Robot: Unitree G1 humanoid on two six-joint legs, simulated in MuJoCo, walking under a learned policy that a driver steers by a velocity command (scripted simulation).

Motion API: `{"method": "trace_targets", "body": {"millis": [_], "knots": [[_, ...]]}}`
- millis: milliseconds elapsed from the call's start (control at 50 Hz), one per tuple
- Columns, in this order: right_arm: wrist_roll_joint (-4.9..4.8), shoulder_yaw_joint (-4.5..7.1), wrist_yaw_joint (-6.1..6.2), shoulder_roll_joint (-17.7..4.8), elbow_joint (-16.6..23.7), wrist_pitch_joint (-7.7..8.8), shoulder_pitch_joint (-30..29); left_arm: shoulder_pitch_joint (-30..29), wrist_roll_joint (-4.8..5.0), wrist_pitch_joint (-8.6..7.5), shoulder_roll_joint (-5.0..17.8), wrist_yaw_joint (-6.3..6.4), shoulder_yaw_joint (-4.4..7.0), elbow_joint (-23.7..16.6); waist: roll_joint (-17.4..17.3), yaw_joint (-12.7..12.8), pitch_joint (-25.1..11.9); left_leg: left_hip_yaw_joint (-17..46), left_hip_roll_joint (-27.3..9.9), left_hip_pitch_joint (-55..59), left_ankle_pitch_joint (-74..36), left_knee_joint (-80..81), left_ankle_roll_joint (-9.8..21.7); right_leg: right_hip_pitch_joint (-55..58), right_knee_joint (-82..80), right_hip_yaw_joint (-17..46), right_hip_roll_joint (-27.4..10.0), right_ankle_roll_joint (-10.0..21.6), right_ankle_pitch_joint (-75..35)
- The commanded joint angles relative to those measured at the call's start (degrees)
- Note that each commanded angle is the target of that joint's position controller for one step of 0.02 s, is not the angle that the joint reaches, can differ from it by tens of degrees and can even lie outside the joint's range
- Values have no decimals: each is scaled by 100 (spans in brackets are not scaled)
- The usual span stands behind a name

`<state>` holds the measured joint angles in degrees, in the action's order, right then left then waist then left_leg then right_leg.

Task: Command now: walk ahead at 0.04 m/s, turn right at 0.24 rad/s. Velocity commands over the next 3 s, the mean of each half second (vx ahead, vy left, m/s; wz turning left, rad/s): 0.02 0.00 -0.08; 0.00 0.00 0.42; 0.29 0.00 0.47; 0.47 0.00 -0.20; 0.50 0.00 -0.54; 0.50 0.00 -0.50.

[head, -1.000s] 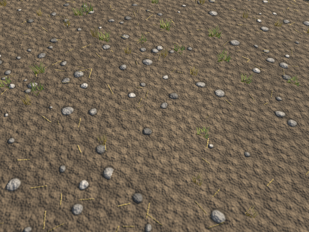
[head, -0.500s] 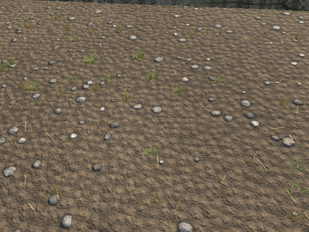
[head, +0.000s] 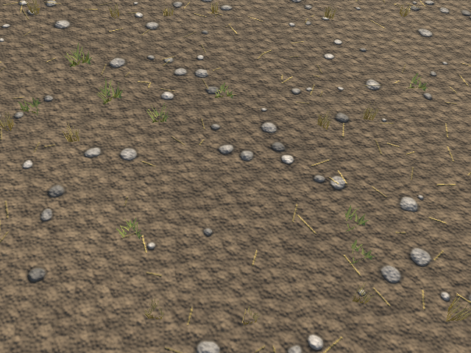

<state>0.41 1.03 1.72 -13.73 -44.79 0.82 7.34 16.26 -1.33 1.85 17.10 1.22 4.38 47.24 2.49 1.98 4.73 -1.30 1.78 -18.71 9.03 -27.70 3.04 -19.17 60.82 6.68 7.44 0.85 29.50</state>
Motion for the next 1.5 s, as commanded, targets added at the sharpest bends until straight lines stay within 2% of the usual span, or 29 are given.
{"method": "trace_targets", "body": {"millis": [20, 100, 200, 240, 260, 280, 300, 420, 520, 620, 660, 700, 720, 740, 760, 800, 860, 1000, 1060, 1100, 1140, 1160, 1180, 1200, 1220, 1240, 1280, 1420, 1500], "knots": [[72, 79, 25, -550, 172, 77, 140, 671, 11, 105, 284, -89, 41, -29, -1101, 45, -666, 1156, -1259, 570, -2335, 1121, 805, 22, -37, 6, -216, -169, -426], [69, 58, -7, -640, -4, 122, 275, 336, 22, 183, 167, -50, -68, 71, -1054, -22, -767, 1080, -1277, 690, -1671, 1167, 846, 332, -1355, -206, -340, -200, -381], [76, 109, -56, -836, -144, -56, 367, -31, 52, 170, 159, -19, -166, 210, -1040, -128, -574, 1327, -1234, 401, 76, 1231, 790, 946, -2924, -560, -459, -52, -974], [52, 84, -44, -775, -231, -91, 464, -12, 8, 60, 151, 20, -212, 319, -740, -38, -447, 1311, -1141, -15, 349, 1099, 453, 1576, -4106, -362, -597, 99, -1802], [36, 54, -61, -666, -224, -66, 537, -64, -67, -18, 331, 53, -210, 301, -419, -101, -490, 1248, -1042, -237, 478, 941, 190, 1841, -4338, 255, -1102, 210, -1926], [-35, 34, -88, -504, -220, -51, 731, -350, -33, -63, 656, 62, -161, 309, 306, -431, -338, 704, -490, -95, 681, 838, -4, 1275, -4370, 842, -1584, 442, -1989], [-22, 23, -83, -488, -377, -72, 659, -494, 31, -117, 326, 21, -252, 368, 269, -381, -334, 524, -368, 763, 399, 769, -76, 525, -4525, 859, -1677, 500, -1581], [29, 29, -102, -479, -876, -39, 857, -278, 78, -227, 185, 73, -324, 825, -1, -337, -198, 747, -606, 917, -235, 910, 12, 865, -4453, 270, -1176, 237, -1883], [-3, 103, -109, -589, -762, -70, 482, -213, 65, -177, 523, 200, -149, 871, -43, -194, -227, 730, -295, 182, -167, 246, 50, 1143, -4176, 163, -1344, 449, -2000], [103, 166, -93, -480, -709, -166, 811, -338, 18, -75, 621, 291, 9, 735, 423, -276, -214, 333, -49, -273, 1034, -1370, 128, 797, -4009, 487, -2289, 1110, -2756], [117, 195, -95, -438, -695, -190, 924, -575, 3, -81, 574, 291, 8, 609, 311, -371, -163, 207, -131, -216, 1480, -1520, 222, 636, -3695, 373, -2463, 1200, -3536], [100, 213, -110, -433, -670, -150, 1011, -653, -18, -72, 623, 264, 37, 570, 56, -445, -204, 365, -155, 272, 683, -558, 312, 494, -3088, -107, -2068, 768, -3355], [138, 334, -103, -911, -581, -99, 984, -467, -9, -49, 557, 229, 45, 497, -852, -331, -273, 1645, -758, 522, -511, 280, 513, 122, -2079, -684, -1392, 369, -2376], [113, 483, -131, -1431, -612, -92, 1360, -744, 81, 5, 357, 215, 12, 245, -2024, -556, -390, 3631, -1873, 1023, -2443, 961, 1294, -821, -633, -1167, -151, -24, 88], [75, 444, -145, -1325, -676, -89, 1551, -662, 29, 47, 228, 202, -64, 241, -1402, -430, -719, 3820, -2034, 1351, -2509, 1043, 1526, -1020, 204, -399, -312, 20, 880], [37, 471, -54, -1153, -479, -165, 941, -708, 85, 16, 268, 143, -72, 299, -485, -242, -494, 2840, -1521, 1105, -1676, 939, 1284, -1127, 393, -254, -629, 2, 54], [8, 427, -24, -878, -371, -244, 749, -777, 12, -48, 387, 75, -64, 221, -737, -241, -678, 2303, -1031, 1302, -1731, 950, 1003, -1000, -107, -347, -667, -135, -514], [54, 558, -69, -1147, -337, -296, 898, -1029, 79, -4, 356, 112, -116, -99, -922, -414, -699, 2743, -975, 1203, -928, 1023, 1036, -810, -1202, -320, -528, -286, -558], [92, 613, -141, -1203, -275, -333, 745, -1071, 9, -77, 385, 46, -134, -244, -1012, -403, -716, 3126, -763, 694, 1703, 1403, 1046, -325, -1663, -367, -449, -220, -428], [123, 644, -204, -1225, -190, -348, 504, -899, 35, -153, 387, 39, -146, -286, -1084, -254, -568, 3344, -669, 184, 2436, 1463, 974, 242, -2235, -386, -341, -108, -291], [89, 657, -218, -1169, -32, -372, 0, -102, 100, -244, 296, 102, -156, -101, -898, 297, -420, 3139, -265, -875, 2862, 1188, 583, 1731, -3700, -482, -298, 100, -925], [59, 613, -183, -945, 71, -330, -102, 343, 73, -291, 581, 193, -80, 8, -350, 494, -300, 2611, 178, -1719, 3179, 428, 194, 2531, -4447, -79, -741, 212, -620], [22, 468, -154, -335, 66, -257, 384, 533, 33, -322, 1006, 268, -20, -43, 921, 281, -683, 1360, 816, -2000, 2972, -1777, -26, 2901, -5068, 1639, -2405, 336, 951], [96, 506, -165, -672, 233, -190, 41, -36, -127, -326, 1474, 249, 88, -191, 859, 110, -136, 1083, 795, -2702, 2065, -2372, -89, 1869, -5737, 3149, -3022, 822, 1856], [184, 558, -231, -986, 240, -154, -31, -377, -125, -356, 1145, 218, 51, -238, 296, -184, 228, 1228, 252, -2509, 1405, -2780, -84, 1374, -5659, 2742, -2870, 898, 1740], [184, 579, -333, -1016, 101, -134, 196, -623, -40, -401, 827, 170, -25, -299, 248, -343, 192, 1080, 190, -2351, 1025, -3012, -154, 1313, -5606, 2120, -2499, 805, 1255], [217, 551, -461, -889, -103, -145, 520, -522, -3, -496, 599, 106, -81, -322, 378, -352, 75, 811, 98, -2206, 626, -3508, -282, 1378, -5577, 1115, -2035, 717, 241], [218, 388, -533, -622, 140, -78, -400, 796, -8, -721, 500, -95, -46, 223, 349, 162, 233, 755, 4, -2802, 82, -2680, -344, 2206, -5473, 228, -1975, 876, -1643], [229, 210, -610, -378, 417, -2, -1175, 1072, 11, -726, 465, -108, -69, 448, 468, 300, 234, -115, -220, -2157, 56, -1378, -298, 2128, -5276, -243, -1971, 905, -3041]]}}
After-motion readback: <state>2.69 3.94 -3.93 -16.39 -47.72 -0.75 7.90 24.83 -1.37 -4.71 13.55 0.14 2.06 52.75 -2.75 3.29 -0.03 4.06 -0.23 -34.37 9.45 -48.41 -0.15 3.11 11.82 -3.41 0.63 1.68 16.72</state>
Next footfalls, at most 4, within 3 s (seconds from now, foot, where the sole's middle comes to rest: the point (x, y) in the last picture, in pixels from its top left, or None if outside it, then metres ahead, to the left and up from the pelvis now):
0.26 right None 0.04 -0.11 -0.77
1.16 right None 0.12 -0.10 -0.77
1.62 left None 0.25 0.23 -0.77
2.16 right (160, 297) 0.59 0.22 -0.77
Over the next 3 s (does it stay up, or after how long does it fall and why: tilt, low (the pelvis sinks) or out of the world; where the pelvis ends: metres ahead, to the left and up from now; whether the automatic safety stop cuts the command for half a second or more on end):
stays up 0.88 0.32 0.01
